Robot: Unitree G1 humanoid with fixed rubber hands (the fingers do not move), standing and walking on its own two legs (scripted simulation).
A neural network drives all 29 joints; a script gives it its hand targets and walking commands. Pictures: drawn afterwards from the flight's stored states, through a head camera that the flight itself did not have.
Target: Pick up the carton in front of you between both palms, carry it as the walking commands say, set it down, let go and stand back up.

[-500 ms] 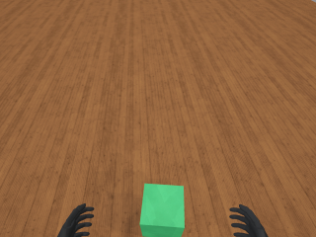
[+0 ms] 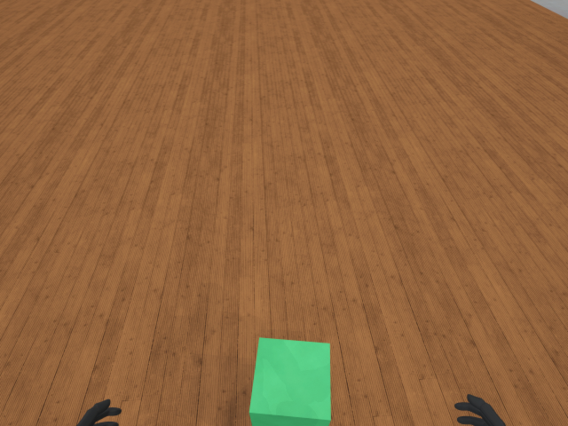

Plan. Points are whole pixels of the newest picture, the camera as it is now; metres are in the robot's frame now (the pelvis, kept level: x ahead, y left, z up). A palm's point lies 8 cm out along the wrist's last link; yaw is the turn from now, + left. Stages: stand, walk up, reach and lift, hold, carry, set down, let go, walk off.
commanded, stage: stand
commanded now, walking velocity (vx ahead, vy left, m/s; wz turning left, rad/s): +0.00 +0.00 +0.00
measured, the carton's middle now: (291, 390) +0.40 -0.01 -0.65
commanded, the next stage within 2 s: none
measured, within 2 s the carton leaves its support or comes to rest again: neither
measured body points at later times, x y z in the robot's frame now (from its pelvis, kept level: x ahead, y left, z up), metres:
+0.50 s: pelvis +0.00 +0.00 +0.00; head +0.00 +0.00 +0.45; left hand +0.12 +0.31 -0.10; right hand +0.13 -0.29 -0.10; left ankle -0.02 +0.12 -0.74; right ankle -0.03 -0.11 -0.74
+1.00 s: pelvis -0.02 +0.00 +0.01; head -0.03 +0.00 +0.46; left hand +0.08 +0.31 -0.10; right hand +0.09 -0.31 -0.10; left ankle -0.02 +0.12 -0.74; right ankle -0.03 -0.12 -0.74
